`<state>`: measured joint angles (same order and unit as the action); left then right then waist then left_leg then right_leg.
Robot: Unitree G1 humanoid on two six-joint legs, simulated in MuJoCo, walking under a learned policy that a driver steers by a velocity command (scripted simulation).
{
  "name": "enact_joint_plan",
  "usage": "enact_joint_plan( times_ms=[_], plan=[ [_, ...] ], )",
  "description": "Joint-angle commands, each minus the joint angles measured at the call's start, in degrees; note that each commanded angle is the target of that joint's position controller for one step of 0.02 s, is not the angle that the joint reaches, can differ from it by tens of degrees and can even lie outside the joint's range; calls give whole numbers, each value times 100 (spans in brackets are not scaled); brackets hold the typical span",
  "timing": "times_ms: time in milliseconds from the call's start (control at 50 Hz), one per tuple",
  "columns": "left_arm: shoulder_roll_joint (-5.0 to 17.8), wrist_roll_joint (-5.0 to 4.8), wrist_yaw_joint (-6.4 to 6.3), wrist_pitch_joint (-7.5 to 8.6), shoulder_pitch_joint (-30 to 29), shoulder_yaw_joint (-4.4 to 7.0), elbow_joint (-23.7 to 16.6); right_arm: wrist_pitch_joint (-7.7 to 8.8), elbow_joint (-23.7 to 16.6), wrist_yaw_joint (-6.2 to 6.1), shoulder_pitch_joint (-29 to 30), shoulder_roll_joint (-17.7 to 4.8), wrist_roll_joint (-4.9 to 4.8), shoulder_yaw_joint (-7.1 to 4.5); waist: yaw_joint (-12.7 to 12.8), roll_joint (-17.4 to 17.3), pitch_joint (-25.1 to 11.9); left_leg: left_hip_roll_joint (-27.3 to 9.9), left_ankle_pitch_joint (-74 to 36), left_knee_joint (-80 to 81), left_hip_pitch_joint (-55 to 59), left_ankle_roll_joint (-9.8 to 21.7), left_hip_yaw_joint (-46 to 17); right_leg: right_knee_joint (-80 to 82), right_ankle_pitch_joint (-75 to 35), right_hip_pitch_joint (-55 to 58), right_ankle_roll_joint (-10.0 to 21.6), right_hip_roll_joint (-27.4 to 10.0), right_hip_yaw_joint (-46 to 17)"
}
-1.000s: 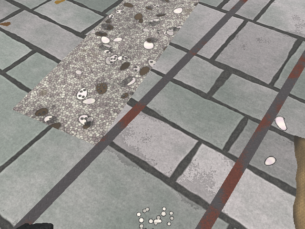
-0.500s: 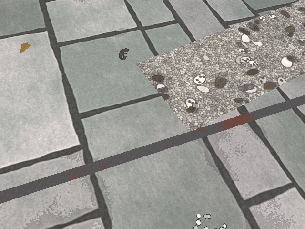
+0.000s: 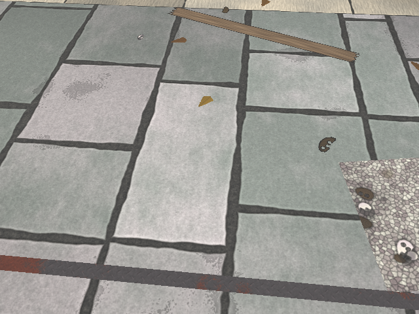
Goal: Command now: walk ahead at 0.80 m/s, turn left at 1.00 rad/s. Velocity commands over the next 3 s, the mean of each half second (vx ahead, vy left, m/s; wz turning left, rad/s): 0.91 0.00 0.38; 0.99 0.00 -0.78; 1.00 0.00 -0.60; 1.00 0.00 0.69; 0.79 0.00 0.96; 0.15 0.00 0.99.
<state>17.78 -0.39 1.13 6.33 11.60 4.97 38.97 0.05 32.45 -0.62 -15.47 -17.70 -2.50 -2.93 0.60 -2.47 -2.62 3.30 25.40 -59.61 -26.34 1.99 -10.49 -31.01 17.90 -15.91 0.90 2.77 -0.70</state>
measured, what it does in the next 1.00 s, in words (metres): walks ahead, turning right: left foot, then right foot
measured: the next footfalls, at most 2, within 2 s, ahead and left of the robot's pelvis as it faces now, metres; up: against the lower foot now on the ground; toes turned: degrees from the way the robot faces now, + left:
left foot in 0.40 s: +0.42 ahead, +0.23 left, +0.00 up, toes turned +14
right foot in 0.86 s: +0.87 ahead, +0.06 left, +0.00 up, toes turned -10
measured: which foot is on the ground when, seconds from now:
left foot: up 0.00-0.38, down 0.40-0.86, up 0.88-1.00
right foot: down 0.00-0.42, up 0.44-0.84, down 0.86-1.00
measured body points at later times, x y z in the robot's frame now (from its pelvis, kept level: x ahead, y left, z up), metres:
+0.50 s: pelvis +0.34 +0.10 -0.02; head +0.38 +0.10 +0.43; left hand +0.24 +0.35 -0.14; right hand +0.57 -0.10 -0.10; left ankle +0.38 +0.22 -0.73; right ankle +0.14 -0.10 -0.61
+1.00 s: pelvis +0.78 +0.09 -0.02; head +0.81 +0.08 +0.43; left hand +0.88 +0.36 -0.13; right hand +0.94 -0.18 -0.09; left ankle +0.73 +0.30 -0.61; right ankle +0.83 +0.07 -0.73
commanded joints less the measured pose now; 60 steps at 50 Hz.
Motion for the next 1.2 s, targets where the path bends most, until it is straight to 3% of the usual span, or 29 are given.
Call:
enact_joint_plan(
  times_ms=[20,200,280,320,360,380,400,420,440,460,500,540,560,600,660,720,760,800,840,860,880,900,920,940,960,1020,1100,1140,1200],
  plan=[
    [744,-19,-118,-31,503,158,-244,148,-651,45,550,-683,103,-162,331,890,652,-799,-664,-1591,-3165,-77,248,1853,2032,1841,479,-2082,-2558],
    [328,246,-163,23,1307,-111,418,168,-596,226,1202,-106,-4,-9,428,612,1249,-818,-2470,-994,-2912,-154,619,2390,-802,1233,394,-1499,214],
    [598,-1,-160,-125,1891,-158,838,378,-851,451,2067,150,20,139,453,332,1684,-572,-2302,974,-2700,126,1126,2777,-2107,1890,769,-1900,269],
    [845,-120,-160,-201,1823,-166,949,487,-893,563,2191,128,66,137,212,525,1560,-428,-1915,1720,-1873,311,1650,2497,-4201,2146,837,-1936,460],
    [1175,-79,-197,-210,1921,-140,1108,481,-877,516,1664,-261,56,-50,-343,1199,802,-25,-1484,1873,-210,506,1698,1449,-7468,2264,874,-2161,421],
    [1289,-34,-208,-229,1812,-133,1194,433,-633,411,490,-684,16,-255,-1058,1449,93,84,-1460,2065,1398,650,1572,310,-8035,1892,797,-2132,388],
    [1254,-14,-222,-195,1437,-169,1115,348,-245,270,-970,-996,-15,-438,-1920,1430,-487,-341,-1768,2463,3544,761,1015,-1323,-6998,546,569,-1807,413],
    [162,129,-161,-102,1864,-410,788,307,77,109,-1601,-1534,142,-509,-1325,-107,-1643,-1971,-278,2261,5933,802,-1269,-3675,-891,-1505,401,-851,121],
    [161,-207,-123,103,2085,-434,705,425,-1,122,-1712,-1362,335,-434,-1150,-891,-2950,-2765,1383,3555,5980,1152,-3604,-4813,791,-1889,432,-392,-1000],
    [600,-463,-162,123,1107,-244,441,519,152,185,-1449,-845,366,-309,-1239,-467,-1687,-2452,1490,4166,5099,882,-3098,-5123,470,-2514,395,-581,-1001],
    [198,-370,-203,45,698,-279,282,608,404,205,-753,-481,312,-227,-685,59,-102,-2249,100,4421,3267,761,-1542,-4917,-238,-2711,293,-1046,-727],
    [-29,-330,-130,-232,1219,-234,466,692,581,237,-266,81,414,-126,-101,-305,240,-1895,-873,4610,2161,615,-236,-4790,-780,-2060,231,-1394,-732],
    [-109,-347,-96,-358,1271,-225,496,709,666,254,-102,216,345,-123,-3,-304,386,-1811,-1282,4746,1954,566,240,-4758,-754,-2042,202,-1485,-677],
    [-184,-316,-77,-547,994,-224,388,738,780,244,219,195,262,-135,159,-258,895,-1725,-1868,5020,1480,417,1057,-4671,-733,-2356,121,-1566,-589],
    [-116,-234,-38,-548,341,-256,64,779,798,150,403,46,383,-150,200,-173,1377,-1307,-2505,5311,1082,363,2029,-3772,-1703,-2567,47,-1354,-302],
    [16,-169,138,-427,-317,-291,-161,781,873,22,117,-394,335,-229,-13,331,1459,-1320,-3170,5453,1632,233,2527,-2300,-2554,-2411,238,-1107,265],
    [147,-170,292,-351,-610,-255,-339,726,915,-58,-44,-794,315,-295,-2,327,1278,-1453,-5199,5067,2271,49,2678,-1526,-2642,-1956,456,-722,793],
    [540,-284,305,-408,-1,-77,-322,567,865,-111,-16,-1246,258,-402,464,-199,588,-1599,-8120,3957,2987,-26,2651,-1542,-2109,-1044,636,-155,1235],
    [1302,-264,193,-647,2158,305,130,463,637,-32,592,-1441,146,-455,1645,-525,-443,-1711,-9020,1361,2392,142,2371,-1724,-1239,1460,1037,55,923],
    [1523,-296,71,-739,2995,429,412,539,658,52,860,-990,81,-338,1998,187,-466,-983,-5718,-1067,1230,-68,2346,-1084,-1531,2799,1276,-104,343],
    [1612,-148,84,-704,2450,349,393,780,367,155,400,291,267,17,903,2621,-36,352,792,-3760,-946,-315,1672,-803,-1654,3304,1866,-358,-1338],
    [1259,81,117,-460,1677,145,-103,1015,-16,216,-232,253,120,153,227,2576,-1315,388,840,-4182,-2121,-62,245,875,1288,3812,2816,-1501,-4677],
    [843,36,139,-331,1606,118,-291,1117,-91,217,568,-482,18,32,546,1157,-761,62,193,-3515,-2125,235,50,1914,2550,3168,2395,-1623,-5235],
    [755,24,192,-192,1426,90,-237,1107,-187,169,951,-535,-23,-18,231,-30,29,-121,-289,-2739,-2024,308,124,2146,2722,2143,2087,-1573,-5141],
    [734,8,216,-84,1035,85,-301,1044,-110,106,862,-406,109,13,-109,-495,272,-343,-583,-2193,-1608,226,12,1943,2187,1325,2005,-1441,-4835],
    [667,-44,57,-54,547,46,-430,820,20,18,681,-456,276,-52,-400,-284,603,-635,-869,-1075,-852,-187,-8,1887,540,47,1913,-697,-3330],
    [483,-183,-192,-165,874,-17,-204,746,-467,1,2021,19,427,86,158,104,933,-405,-2305,1427,-291,-606,580,1745,-928,-735,1540,-17,-2055],
    [597,-190,-212,-253,1036,40,-88,767,-632,60,2385,148,330,95,447,424,757,-107,-3011,2413,346,-679,786,1682,-791,-877,1278,61,-2017],
    [531,-253,-237,-275,1183,69,77,838,-704,94,2442,-231,85,-101,509,786,550,-41,-3163,3144,688,-710,447,1263,-443,-156,1098,-124,-2500]
  ],
)
Over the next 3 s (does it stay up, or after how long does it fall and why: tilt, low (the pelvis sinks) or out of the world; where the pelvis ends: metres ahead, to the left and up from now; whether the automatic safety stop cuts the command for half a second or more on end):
stays up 2.11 -0.21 0.00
